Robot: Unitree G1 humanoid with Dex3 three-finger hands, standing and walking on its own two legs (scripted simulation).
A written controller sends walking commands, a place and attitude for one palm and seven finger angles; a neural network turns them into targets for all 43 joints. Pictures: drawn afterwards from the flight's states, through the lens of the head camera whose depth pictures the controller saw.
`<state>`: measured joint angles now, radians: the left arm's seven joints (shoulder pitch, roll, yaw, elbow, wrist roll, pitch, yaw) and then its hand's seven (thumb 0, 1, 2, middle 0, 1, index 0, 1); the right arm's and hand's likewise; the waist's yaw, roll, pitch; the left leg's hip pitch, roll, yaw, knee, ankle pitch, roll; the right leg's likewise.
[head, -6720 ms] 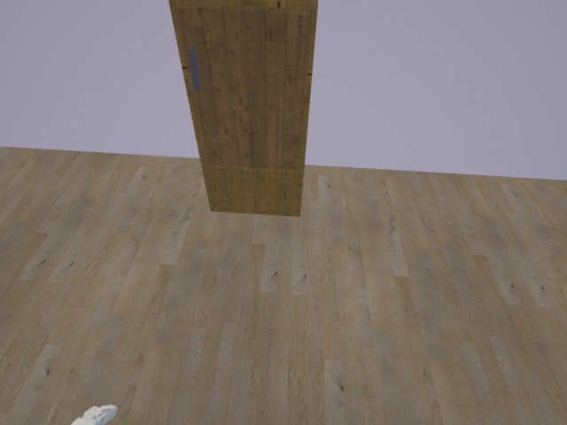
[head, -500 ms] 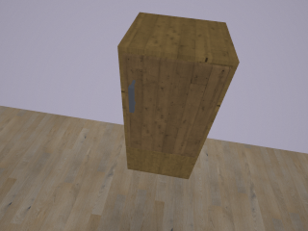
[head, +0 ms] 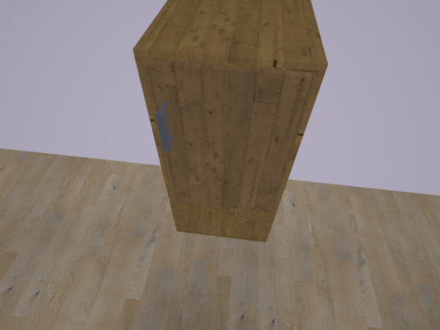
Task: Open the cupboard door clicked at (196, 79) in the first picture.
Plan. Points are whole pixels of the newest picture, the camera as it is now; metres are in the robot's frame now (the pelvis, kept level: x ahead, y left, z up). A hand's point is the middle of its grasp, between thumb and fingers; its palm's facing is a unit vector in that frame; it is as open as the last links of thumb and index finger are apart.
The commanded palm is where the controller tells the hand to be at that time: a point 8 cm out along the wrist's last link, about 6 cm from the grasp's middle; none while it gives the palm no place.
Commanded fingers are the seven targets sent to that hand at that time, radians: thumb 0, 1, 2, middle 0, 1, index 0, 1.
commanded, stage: look again from close up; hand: left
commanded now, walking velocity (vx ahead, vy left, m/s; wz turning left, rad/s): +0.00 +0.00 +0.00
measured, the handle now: (166, 127) +0.61 +0.16 -0.01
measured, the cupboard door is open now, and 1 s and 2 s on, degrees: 0 0 0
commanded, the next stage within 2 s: shuffle to correct the standing spot in 0.22 s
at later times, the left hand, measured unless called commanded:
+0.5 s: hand out of the picture -0.01 +0.14 -0.16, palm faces +0.06 -0.98 -0.19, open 7.3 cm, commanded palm none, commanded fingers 0.00 0.90 0.90 -0.20 -0.30 -0.20 -0.30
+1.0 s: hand out of the picture +0.06 +0.19 -0.15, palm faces -0.06 -0.96 -0.26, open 7.3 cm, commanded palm none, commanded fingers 0.00 0.90 0.90 -0.20 -0.30 -0.20 -0.30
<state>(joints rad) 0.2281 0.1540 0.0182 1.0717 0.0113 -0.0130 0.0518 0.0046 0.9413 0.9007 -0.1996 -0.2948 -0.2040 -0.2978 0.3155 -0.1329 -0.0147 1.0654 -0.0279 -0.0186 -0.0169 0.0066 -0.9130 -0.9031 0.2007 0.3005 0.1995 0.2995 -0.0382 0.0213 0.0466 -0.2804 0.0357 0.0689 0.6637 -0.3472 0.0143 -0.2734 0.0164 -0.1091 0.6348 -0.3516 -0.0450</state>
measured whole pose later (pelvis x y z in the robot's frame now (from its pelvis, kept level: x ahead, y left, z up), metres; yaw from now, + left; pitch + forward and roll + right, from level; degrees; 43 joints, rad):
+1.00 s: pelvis +0.02 +0.01 +0.01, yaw -8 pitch +0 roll +3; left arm 0.33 0.13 0.04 1.02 0.03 -0.02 0.03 0.00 0.92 0.90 -0.20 -0.29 -0.20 -0.30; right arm 0.38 -0.13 0.00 1.07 -0.03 -0.01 0.00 0.01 -0.91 -0.90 0.20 0.30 0.20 0.30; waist 0.00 0.02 -0.01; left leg -0.27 0.00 0.17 0.54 -0.28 0.03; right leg -0.29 -0.03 -0.07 0.62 -0.34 -0.06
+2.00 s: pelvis +0.06 +0.03 +0.01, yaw -7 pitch -1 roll +0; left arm 0.31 0.14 -0.02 1.08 0.01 -0.02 0.05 0.00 0.91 0.90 -0.20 -0.29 -0.20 -0.30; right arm 0.32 -0.14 0.02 1.09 -0.02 -0.02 -0.02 0.01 -0.93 -0.90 0.20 0.30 0.20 0.30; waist -0.01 0.02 0.02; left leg -0.22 0.02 0.08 0.54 -0.31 0.02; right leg -0.17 0.00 -0.08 0.52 -0.34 -0.02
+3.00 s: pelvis +0.05 +0.01 -0.02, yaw -6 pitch +8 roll +2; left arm 0.25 0.18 0.13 0.21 -0.19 -0.36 -0.08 0.01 0.79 0.84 -0.20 -0.39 -0.21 -0.39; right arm 0.19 -0.24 -0.04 0.73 0.00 -0.25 -0.04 0.01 -0.91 -0.90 0.20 0.30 0.20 0.30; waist -0.03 0.00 -0.12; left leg -0.55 0.02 0.07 0.77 -0.36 -0.01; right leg -0.52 -0.02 -0.09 0.82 -0.44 -0.05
